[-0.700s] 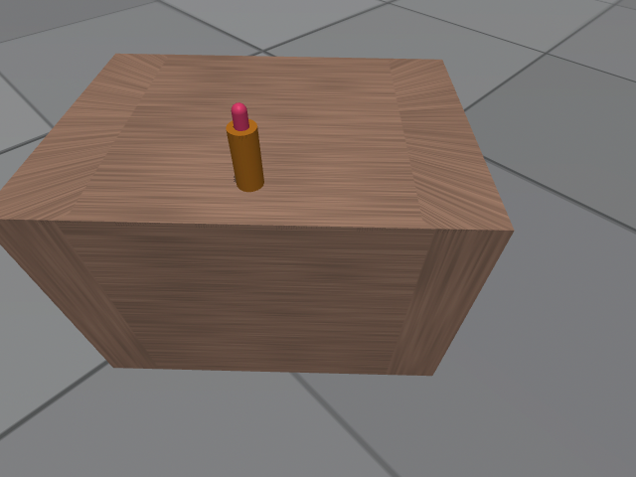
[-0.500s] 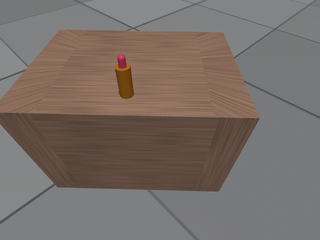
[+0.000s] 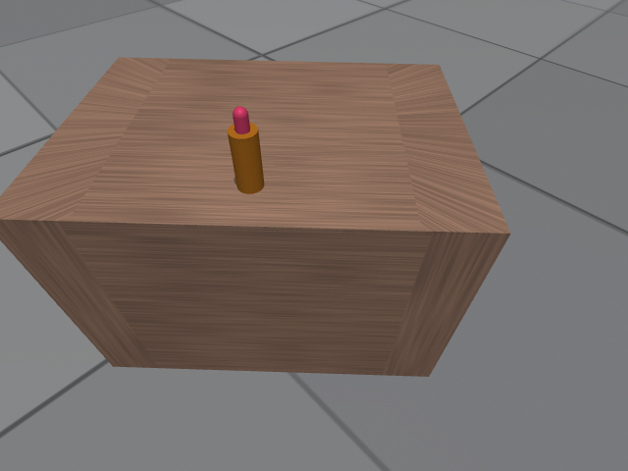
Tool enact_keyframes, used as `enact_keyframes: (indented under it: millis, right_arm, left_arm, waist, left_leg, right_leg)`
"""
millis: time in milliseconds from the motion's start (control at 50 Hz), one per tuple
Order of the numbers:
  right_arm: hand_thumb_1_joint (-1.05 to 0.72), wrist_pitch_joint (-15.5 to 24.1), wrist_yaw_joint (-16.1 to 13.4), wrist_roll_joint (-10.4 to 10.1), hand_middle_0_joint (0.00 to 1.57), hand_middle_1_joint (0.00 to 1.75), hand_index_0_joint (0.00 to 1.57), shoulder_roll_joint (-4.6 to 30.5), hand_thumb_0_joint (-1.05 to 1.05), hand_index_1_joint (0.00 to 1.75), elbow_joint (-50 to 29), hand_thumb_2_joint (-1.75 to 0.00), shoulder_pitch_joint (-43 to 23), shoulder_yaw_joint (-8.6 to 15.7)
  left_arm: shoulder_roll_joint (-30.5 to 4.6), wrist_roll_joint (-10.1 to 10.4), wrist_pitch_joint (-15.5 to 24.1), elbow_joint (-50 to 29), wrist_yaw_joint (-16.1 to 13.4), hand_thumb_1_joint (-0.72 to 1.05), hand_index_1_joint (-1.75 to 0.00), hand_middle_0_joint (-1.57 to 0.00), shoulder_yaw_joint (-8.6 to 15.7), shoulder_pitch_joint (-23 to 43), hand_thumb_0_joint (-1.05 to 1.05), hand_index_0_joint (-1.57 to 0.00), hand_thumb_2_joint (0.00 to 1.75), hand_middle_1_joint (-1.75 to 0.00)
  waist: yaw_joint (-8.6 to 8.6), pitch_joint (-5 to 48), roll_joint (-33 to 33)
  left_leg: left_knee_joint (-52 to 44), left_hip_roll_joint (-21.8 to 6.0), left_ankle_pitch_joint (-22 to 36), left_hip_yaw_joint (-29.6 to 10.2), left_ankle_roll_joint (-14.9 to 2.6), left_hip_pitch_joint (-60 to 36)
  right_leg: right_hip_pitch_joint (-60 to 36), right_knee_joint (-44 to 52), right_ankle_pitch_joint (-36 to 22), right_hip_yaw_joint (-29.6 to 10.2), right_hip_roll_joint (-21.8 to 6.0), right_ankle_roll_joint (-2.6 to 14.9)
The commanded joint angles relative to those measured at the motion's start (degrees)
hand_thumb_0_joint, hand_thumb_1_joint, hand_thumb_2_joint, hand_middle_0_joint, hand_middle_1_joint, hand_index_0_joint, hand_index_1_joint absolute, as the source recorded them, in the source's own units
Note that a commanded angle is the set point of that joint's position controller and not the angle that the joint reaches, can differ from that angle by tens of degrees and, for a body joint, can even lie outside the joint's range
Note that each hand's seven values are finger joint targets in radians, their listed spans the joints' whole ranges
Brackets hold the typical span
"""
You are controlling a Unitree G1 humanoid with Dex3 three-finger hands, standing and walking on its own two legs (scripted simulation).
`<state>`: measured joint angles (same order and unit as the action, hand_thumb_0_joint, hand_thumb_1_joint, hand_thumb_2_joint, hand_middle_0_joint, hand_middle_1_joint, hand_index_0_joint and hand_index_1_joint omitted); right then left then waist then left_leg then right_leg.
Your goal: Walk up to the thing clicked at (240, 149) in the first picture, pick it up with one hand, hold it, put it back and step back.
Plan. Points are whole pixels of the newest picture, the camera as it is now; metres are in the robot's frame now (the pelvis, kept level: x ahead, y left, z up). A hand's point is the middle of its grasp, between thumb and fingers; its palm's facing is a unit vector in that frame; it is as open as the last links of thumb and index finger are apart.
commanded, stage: stand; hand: left
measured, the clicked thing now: (245, 149) +0.71 +0.14 +0.01
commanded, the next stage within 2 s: walk up in 0.42 s
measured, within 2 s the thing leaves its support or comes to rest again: neither
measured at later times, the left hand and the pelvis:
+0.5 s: hand out of the picture +0.07 +0.25 -0.16, palm faces -0.03 -0.95 -0.32, open 7.4 cm; pelvis +0.01 +0.00 +0.00, yaw -1 degrees
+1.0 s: hand out of the picture +0.18 +0.20 -0.15, palm faces -0.04 -0.93 -0.37, open 7.4 cm; pelvis +0.15 -0.07 -0.01, yaw -3 degrees
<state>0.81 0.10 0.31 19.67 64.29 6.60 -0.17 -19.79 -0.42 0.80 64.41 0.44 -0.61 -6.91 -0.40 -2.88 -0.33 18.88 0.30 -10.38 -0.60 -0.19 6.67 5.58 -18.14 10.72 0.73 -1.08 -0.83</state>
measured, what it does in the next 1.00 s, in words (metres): walks ahead: right foot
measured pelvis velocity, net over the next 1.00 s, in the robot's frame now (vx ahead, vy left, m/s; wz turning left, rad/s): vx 0.15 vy -0.07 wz -0.05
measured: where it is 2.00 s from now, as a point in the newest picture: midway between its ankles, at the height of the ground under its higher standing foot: outside the picture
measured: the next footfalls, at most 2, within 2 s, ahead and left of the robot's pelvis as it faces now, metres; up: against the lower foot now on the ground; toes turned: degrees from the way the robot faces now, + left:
right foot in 0.70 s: +0.16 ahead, -0.18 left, +0.00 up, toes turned -4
left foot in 1.12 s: +0.30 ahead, +0.09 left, +0.00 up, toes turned -5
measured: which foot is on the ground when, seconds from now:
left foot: down 0.00-0.72, up 0.74-1.00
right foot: down 0.00-0.48, up 0.50-0.68, down 0.70-1.00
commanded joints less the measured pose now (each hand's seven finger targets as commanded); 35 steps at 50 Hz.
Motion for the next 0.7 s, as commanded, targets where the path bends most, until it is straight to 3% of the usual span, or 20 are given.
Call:
enact_keyframes:
  millis: [0,160,380,400,420,440,460,480,500,540,600,640,660,680]
  right_arm:
    - [-0.9,1.1,-0.7,0.1,0.2,0.3,0.2,12.0,0.0,0.3,-3.2,-0.9,-2.3,2.1]
    - [-0.9,1.3,-0.6,0.1,0.2,0.3,0.2,12.3,0.0,0.3,-3.2,-0.9,-2.0,2.1]
    - [-0.9,1.0,-0.6,0.1,0.2,0.3,0.2,12.3,0.0,0.3,-3.2,-0.9,-1.9,2.1]
    - [-0.9,1.8,0.2,1.1,0.2,0.3,0.2,16.1,0.0,0.3,-6.3,-0.9,1.7,4.9]
    - [-0.9,2.0,0.5,1.7,0.2,0.3,0.2,16.7,0.0,0.3,-5.7,-0.9,4.3,5.6]
    - [-0.9,2.0,0.5,1.8,0.2,0.3,0.2,17.5,0.0,0.3,-5.2,-0.9,6.9,6.1]
    - [-0.9,2.1,0.6,1.8,0.2,0.3,0.2,18.8,0.0,0.3,-5.6,-0.9,7.5,7.0]
    - [-0.9,2.4,0.5,2.0,0.2,0.3,0.2,20.2,0.0,0.3,-6.5,-0.9,8.2,8.0]
    - [-0.9,3.0,0.2,2.1,0.2,0.3,0.2,20.3,0.0,0.3,-7.1,-0.9,8.4,8.2]
    - [-0.9,3.5,0.2,1.9,0.2,0.3,0.2,18.1,0.0,0.3,-8.8,-0.9,8.3,7.8]
    - [-0.9,3.5,0.8,2.1,0.2,0.3,0.2,18.3,0.0,0.3,-12.6,-0.9,1.9,8.2]
    - [-0.9,2.8,1.3,2.1,0.2,0.3,0.2,16.5,0.0,0.3,-14.3,-0.9,-0.4,7.5]
    - [-0.9,2.4,1.5,1.9,0.2,0.3,0.2,15.3,0.0,0.3,-15.1,-0.9,-0.8,7.2]
    - [-0.9,2.0,1.5,1.9,0.2,0.3,0.2,13.4,0.0,0.3,-15.6,-0.9,-0.1,6.8]
  left_arm:
    - [-11.8,-0.2,1.0,-3.2,-1.0,0.9,-0.3,-0.2,2.6,2.2,0.0,-0.2,0.9,-0.3]
    - [-11.8,-0.2,1.0,-3.3,-1.0,0.9,-0.3,-0.2,2.5,1.8,0.0,-0.2,0.9,-0.3]
    - [-11.9,-0.3,1.0,-3.2,-1.1,0.9,-0.3,-0.2,2.6,1.9,0.0,-0.2,0.9,-0.3]
    - [-15.8,-1.0,1.2,-6.4,0.4,0.9,-0.3,-0.2,5.4,-1.4,0.0,-0.2,0.9,-0.3]
    - [-15.5,-1.6,1.1,-6.5,0.8,0.9,-0.3,-0.2,5.6,-0.9,0.0,-0.2,0.9,-0.3]
    - [-14.2,-1.7,0.9,-7.5,1.2,0.9,-0.3,-0.2,5.7,1.6,0.0,-0.2,0.9,-0.3]
    - [-12.8,-1.8,0.6,-8.6,1.5,0.9,-0.3,-0.2,5.6,2.8,0.0,-0.2,0.9,-0.3]
    - [-13.6,-2.1,0.6,-10.1,1.5,0.9,-0.3,-0.2,6.1,3.8,0.0,-0.2,0.9,-0.3]
    - [-13.8,-1.9,0.9,-10.9,1.5,0.9,-0.3,-0.2,6.2,3.7,0.0,-0.2,0.9,-0.3]
    - [-13.5,-1.5,1.6,-11.9,2.0,0.9,-0.3,-0.2,6.1,3.1,0.0,-0.2,0.9,-0.3]
    - [-13.1,-1.1,2.1,-11.9,3.1,0.9,-0.3,-0.2,6.3,-3.0,0.0,-0.2,0.9,-0.3]
    - [-12.9,-1.4,2.4,-10.5,3.1,0.9,-0.3,-0.2,7.0,-7.5,0.0,-0.2,0.9,-0.3]
    - [-13.2,-1.6,2.5,-9.0,2.7,0.9,-0.3,-0.2,7.7,-12.0,0.0,-0.2,0.9,-0.3]
    - [-15.4,-1.6,2.6,-7.0,2.0,0.9,-0.3,-0.2,9.0,-18.6,0.0,-0.2,0.9,-0.3]
  waist:
    - [0.18,3.4,0.8]
    - [0.19,4.2,0.8]
    - [0.28,3.5,0.0]
    - [0.73,8.3,-1.4]
    - [1.75,4.5,0.5]
    - [3.45,1.2,3.8]
    - [4.4,-2.3,8.3]
    - [5.44,-5.0,7.6]
    - [4.94,-6.0,5.0]
    - [4.13,-4.1,4.2]
    - [0.28,-2.2,11.7]
    - [-2.21,-0.1,10.5]
    - [-4.37,1.0,7.6]
    - [-6.98,4.2,-0.5]
  left_leg:
    - [-3.3,-7.3,6.4,-5.6,-1.32,0.8]
    - [-2.9,-7.5,8.9,-5.7,-1.35,-0.5]
    - [-2.9,-7.3,7.1,-5.8,-1.37,0.2]
    - [0.6,-4.7,-18.0,-5.3,-4.74,-2.9]
    - [-0.6,-6.3,-27.3,-8.5,-5.98,-3.0]
    - [-4.1,-9.1,-32.1,-13.2,-7.44,-5.1]
    - [-9.2,-14.8,-34.9,-19.5,-10.09,-5.7]
    - [-11.5,-20.5,-30.6,-25.2,-13.83,-6.7]
    - [-10.9,-21.6,-24.0,-26.0,-15.24,-7.9]
    - [-9.2,-19.7,-14.6,-21.5,-14.34,-10.1]
    - [-6.1,-16.8,-11.0,-12.3,-11.93,-3.7]
    - [1.5,-11.0,-3.5,-3.4,-8.85,4.0]
    - [7.8,-8.2,-3.9,-0.2,-7.28,9.9]
    - [19.3,-5.2,-7.2,1.7,-5.84,15.9]
  right_leg:
    - [-0.7,2.4,-6.3,-5.0,-6.6,2.16]
    - [-0.8,2.3,-7.6,-5.0,-6.7,2.14]
    - [-0.5,2.5,-6.4,-4.8,-6.7,1.97]
    - [0.2,-1.8,16.3,-3.9,-2.3,3.9]
    - [8.4,-4.8,24.4,-4.5,-2.2,4.63]
    - [16.5,-9.3,24.4,-2.7,-0.7,4.08]
    - [22.8,-18.8,18.9,0.7,1.2,2.97]
    - [29.0,-26.1,19.3,-2.1,-0.4,2.45]
    - [31.6,-28.0,17.7,-5.4,-2.2,2.67]
    - [30.7,-27.1,16.1,-6.6,-3.4,2.78]
    - [19.2,-19.3,12.4,-4.3,-4.7,2.5]
    - [5.9,-10.6,3.3,0.6,-1.3,2.11]
    - [-2.9,-9.4,-1.8,2.8,0.9,1.71]
    - [-13.0,-9.0,-1.2,1.9,2.1,1.68]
